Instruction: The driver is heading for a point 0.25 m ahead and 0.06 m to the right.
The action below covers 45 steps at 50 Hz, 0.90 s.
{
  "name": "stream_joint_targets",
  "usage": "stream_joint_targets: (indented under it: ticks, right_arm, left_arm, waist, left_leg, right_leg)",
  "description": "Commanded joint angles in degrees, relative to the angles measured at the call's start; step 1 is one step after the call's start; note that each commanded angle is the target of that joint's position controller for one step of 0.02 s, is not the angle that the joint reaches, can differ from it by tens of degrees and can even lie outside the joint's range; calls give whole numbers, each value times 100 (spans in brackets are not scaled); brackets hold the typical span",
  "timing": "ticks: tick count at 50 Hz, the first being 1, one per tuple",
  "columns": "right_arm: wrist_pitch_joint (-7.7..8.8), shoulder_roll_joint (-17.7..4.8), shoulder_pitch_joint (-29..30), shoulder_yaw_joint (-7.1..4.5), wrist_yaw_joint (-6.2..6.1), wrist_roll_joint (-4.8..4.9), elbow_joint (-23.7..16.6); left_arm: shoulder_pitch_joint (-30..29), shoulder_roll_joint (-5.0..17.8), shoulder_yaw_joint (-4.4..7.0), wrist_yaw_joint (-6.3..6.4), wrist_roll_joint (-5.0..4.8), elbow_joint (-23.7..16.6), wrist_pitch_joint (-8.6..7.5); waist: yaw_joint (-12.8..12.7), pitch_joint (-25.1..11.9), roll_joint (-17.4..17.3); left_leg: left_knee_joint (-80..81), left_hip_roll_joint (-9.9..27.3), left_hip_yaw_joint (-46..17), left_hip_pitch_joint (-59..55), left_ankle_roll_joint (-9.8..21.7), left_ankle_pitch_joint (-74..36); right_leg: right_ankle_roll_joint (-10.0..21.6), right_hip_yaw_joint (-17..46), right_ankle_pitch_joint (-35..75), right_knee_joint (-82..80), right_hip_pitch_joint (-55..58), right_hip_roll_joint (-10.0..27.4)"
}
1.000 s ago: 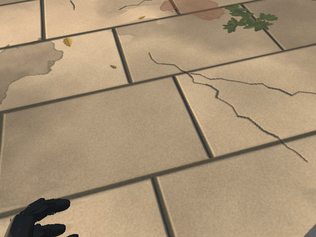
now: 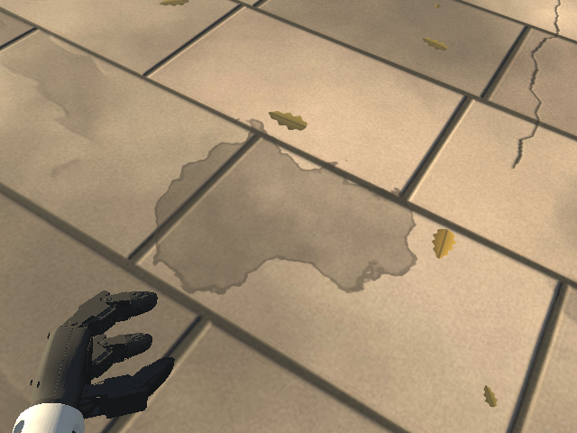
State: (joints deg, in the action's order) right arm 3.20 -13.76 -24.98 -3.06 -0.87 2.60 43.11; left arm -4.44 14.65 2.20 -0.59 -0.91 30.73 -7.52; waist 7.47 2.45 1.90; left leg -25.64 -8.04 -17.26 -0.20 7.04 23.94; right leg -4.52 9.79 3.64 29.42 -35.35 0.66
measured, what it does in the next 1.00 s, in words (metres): walks ahead: right foot, then left foot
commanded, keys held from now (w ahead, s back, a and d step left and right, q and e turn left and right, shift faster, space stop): w+shift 0.02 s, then shift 0.98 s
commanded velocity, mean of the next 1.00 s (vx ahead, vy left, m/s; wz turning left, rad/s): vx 0.26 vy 0.00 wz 0.23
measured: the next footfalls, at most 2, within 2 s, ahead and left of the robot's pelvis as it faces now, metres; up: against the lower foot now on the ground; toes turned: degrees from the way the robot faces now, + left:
right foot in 0.08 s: +0.28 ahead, -0.17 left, +0.00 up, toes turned +10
left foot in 0.48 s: +0.41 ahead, +0.09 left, +0.00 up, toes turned +8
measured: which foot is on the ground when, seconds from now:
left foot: down 0.00-0.08, up 0.10-0.46, down 0.48-1.00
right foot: up 0.00-0.06, down 0.08-0.48, up 0.50-0.74, down 0.76-1.00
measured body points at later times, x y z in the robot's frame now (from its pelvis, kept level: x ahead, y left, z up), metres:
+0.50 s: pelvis +0.29 -0.03 +0.00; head +0.32 -0.01 +0.45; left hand +0.27 +0.25 -0.14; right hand +0.57 -0.20 -0.06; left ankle +0.37 +0.08 -0.73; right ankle +0.25 -0.17 -0.73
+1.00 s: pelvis +0.35 -0.05 +0.00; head +0.36 -0.05 +0.45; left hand +0.38 +0.22 -0.13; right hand +0.51 -0.28 -0.12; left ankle +0.37 +0.08 -0.73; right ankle +0.36 -0.18 -0.73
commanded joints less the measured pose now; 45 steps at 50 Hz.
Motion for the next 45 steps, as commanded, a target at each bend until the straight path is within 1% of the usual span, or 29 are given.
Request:
stream_joint_targets:
  ticks: [1, 2, 3, 4, 5, 6, 7, 8, 9, 10, 12, 14, 16, 20, 23, 24, 25, 26, 27, 28, 30, 33, 36, 37, 38, 39, 40, 41, 45]
  right_arm:
    - [13, -898, 172, -309, -96, 14, -184]
    - [-35, -957, 277, -341, -91, -60, -222]
    - [-80, -904, 399, -311, -43, -153, -297]
    - [-87, -389, 370, -127, 2, -367, -484]
    - [-41, 27, -1005, 10, 26, -19, -562]
    - [-100, -622, -875, -21, -32, 41, -300]
    - [-131, -941, 192, -74, -23, -52, -478]
    - [-132, -1010, 827, -97, -27, -177, -633]
    - [-99, -954, 1575, -118, -33, -326, -819]
    - [-75, -763, 1335, -89, 22, -240, -914]
    - [-111, -545, 1111, -10, 48, -196, -822]
    - [-113, -441, 1304, 59, 54, -214, -843]
    - [-110, -406, 1473, 124, 119, -246, -814]
    - [-106, -653, 2001, 77, 207, -299, -875]
    - [-95, -851, 1849, -27, 163, -397, -785]
    - [-96, -1199, 1695, -108, 101, -444, -804]
    - [-164, -1242, 1603, -57, 38, -573, -890]
    - [-220, -668, 1440, 86, 62, -516, -775]
    - [-231, -523, 1551, 145, 118, -391, -691]
    - [-233, -588, 1729, 130, 151, -345, -634]
    - [-241, -867, 2210, 47, 161, -358, -645]
    - [-282, -796, 2516, 26, 126, -427, -599]
    - [-303, -623, 2456, 66, 88, -358, -431]
    - [-299, -507, 2296, 104, 91, -342, -327]
    - [-281, -436, 2091, 128, 98, -363, -200]
    - [-272, -522, 1889, 87, 112, -385, -160]
    - [-278, -570, 2035, 70, 83, -399, -127]
    - [-281, -624, 2112, 43, 48, -387, -98]
    - [-304, -560, 1860, 16, -29, -369, 173]
  left_arm:
    - [-332, 798, 348, -1, -171, -450, -154]
    - [342, 979, 459, 24, -119, -281, -181]
    - [1311, 1115, 524, 45, -22, -115, -174]
    - [2431, 1343, 507, 71, 104, 44, -122]
    - [2607, 1763, 577, -77, 335, 340, -140]
    - [2429, 1051, 458, -131, 247, 208, -100]
    - [2044, 579, 341, -91, 196, 151, -17]
    - [1691, 555, 271, -87, 219, 199, 45]
    - [1671, 519, 235, -112, 200, 361, 61]
    - [1681, 605, 208, -99, 254, 510, 1]
    - [1664, 474, 160, -108, 154, 766, -40]
    - [1569, 843, 245, -60, 85, 901, 33]
    - [1464, 1113, 304, 14, 20, 986, 150]
    - [1617, 1131, 257, 48, -43, 1210, 225]
    - [1752, 1045, 189, 38, -63, 1371, 257]
    - [1960, 902, 123, 33, 53, 1379, 225]
    - [2579, 575, -25, 6, 196, 1410, 200]
    - [2601, 557, -73, -4, 153, 1468, 319]
    - [2355, 829, -1, 0, 78, 1417, 443]
    - [2163, 867, 33, 44, 59, 1400, 556]
    - [2146, 904, 86, 155, 117, 1459, 766]
    - [2241, 625, 28, 218, 129, 1606, 861]
    - [2140, 458, -9, 198, 176, 1679, 851]
    - [2037, 461, -24, 185, 246, 1652, 849]
    - [1919, 624, -16, 184, 314, 1572, 846]
    - [1729, 1027, 75, 204, 269, 1536, 853]
    - [1659, 956, 90, 190, 236, 1597, 826]
    - [1590, 759, 26, 182, 260, 1603, 773]
    - [1592, 635, -48, 171, 209, 1727, 575]
  waist:
    - [-377, 36, -959]
    - [-711, -324, -930]
    - [-1204, -1003, -1041]
    - [-1460, -2072, -473]
    - [-683, -2895, 2762]
    - [-903, -2640, 1912]
    - [-1177, -1666, 982]
    - [-1087, -1032, 43]
    - [-1133, -510, -392]
    - [-829, -501, 113]
    - [-672, -521, 294]
    - [-641, -656, 184]
    - [-661, -869, 221]
    - [-775, -812, 266]
    - [-618, -803, 182]
    - [-626, -1021, -207]
    - [-837, -1652, -1030]
    - [-643, -2099, -1300]
    - [-647, -1721, -1034]
    - [-688, -1383, -826]
    - [-887, -945, -725]
    - [-1009, -857, -930]
    - [-1036, -893, -870]
    - [-1019, -830, -780]
    - [-933, -678, -581]
    - [-685, -359, -60]
    - [-764, -188, 177]
    - [-769, -117, 163]
    - [-725, -307, 175]
  left_leg:
    - [239, 1013, -1036, 913, 382, -1891]
    - [-476, 930, -893, 538, 261, -3282]
    - [-1821, 811, -642, 614, -5, -4075]
    - [-3752, 543, -269, 1648, -209, -2490]
    - [-5675, -321, 208, 3667, -618, 1286]
    - [-6193, 392, 220, 4171, -679, 840]
    - [-6103, 543, 518, 4234, -753, 418]
    - [-5853, 697, 733, 3950, -801, 165]
    - [-5308, 776, 879, 3812, -737, 249]
    - [-5057, 894, 771, 3716, -756, 266]
    - [-3988, 996, 875, 3523, -826, 326]
    - [-3013, 941, 1162, 3292, -879, -191]
    - [-2032, 920, 1362, 2516, -843, -1294]
    - [-974, 812, 1356, 1849, -641, -2238]
    - [22, 713, 1471, 985, -322, -2901]
    - [0, 1276, 957, 329, -71, -4863]
    - [-371, 2479, -208, -741, 807, -6797]
    - [-164, 2871, -788, -729, 1306, -6379]
    - [43, 2650, -798, -344, 1175, -5277]
    - [215, 2444, -645, -17, 930, -4376]
    - [578, 2234, -324, 1040, 653, -3281]
    - [726, 1801, 268, 1864, 486, -2652]
    - [621, 1587, 463, 2021, 306, -1533]
    - [630, 1452, 494, 2125, 81, -863]
    - [568, 1304, 555, 2302, -195, -191]
    - [540, 1026, 789, 2340, -397, 80]
    - [342, 841, 1060, 1924, -561, -174]
    - [169, 838, 1095, 1633, -593, -468]
    - [-77, 863, 1133, 1249, -494, -1501]
  right_leg:
    - [72, -333, -68, -309, 1516, -188]
    - [239, -514, -236, -378, 1971, -288]
    - [500, -495, -108, -214, 3105, 16]
    - [766, 432, 227, 527, 5038, 936]
    - [2095, 3969, -104, -545, 6578, 2468]
    - [2055, 4276, -1436, -713, 6317, 2347]
    - [1843, 2869, -727, -778, 5366, 1954]
    - [1689, 1913, 627, -771, 4293, 1702]
    - [1451, 1036, 1973, -827, 3609, 1247]
    - [1610, 891, 2789, -813, 3352, 1364]
    - [1658, 496, 3196, -969, 3118, 1247]
    - [1772, 201, 3434, -1143, 2927, 1288]
    - [1663, -290, 3165, -1295, 2555, 1130]
    - [1434, -468, 2161, -1195, 2572, 1073]
    - [1105, -576, 1534, -438, 2524, 791]
    - [809, -785, 769, 192, 2218, 467]
    - [439, -995, -1693, 1218, 1406, 84]
    - [233, -683, -4001, 1866, 1200, 120]
    - [133, -562, -4385, 2143, 988, 189]
    - [68, -568, -4229, 2259, 820, 244]
    - [-53, -588, -3618, 2063, 1199, 326]
    - [-65, -823, -2731, 1389, 2043, 201]
    - [97, -953, -1597, 225, 2690, 106]
    - [196, -914, -1297, -182, 2889, 135]
    - [336, -637, -1119, -425, 2991, 418]
    - [526, -601, -1758, -390, 2548, 553]
    - [627, -581, -2728, -609, 1862, 453]
    - [589, -563, -2913, -777, 1576, 424]
    - [468, -624, -2088, -736, 1732, 383]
